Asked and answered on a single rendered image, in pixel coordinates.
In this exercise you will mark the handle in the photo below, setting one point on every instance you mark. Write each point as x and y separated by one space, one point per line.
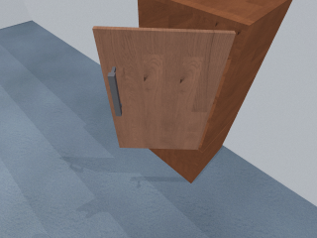
112 79

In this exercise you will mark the cupboard door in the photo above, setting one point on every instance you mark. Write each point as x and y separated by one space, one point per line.
167 81

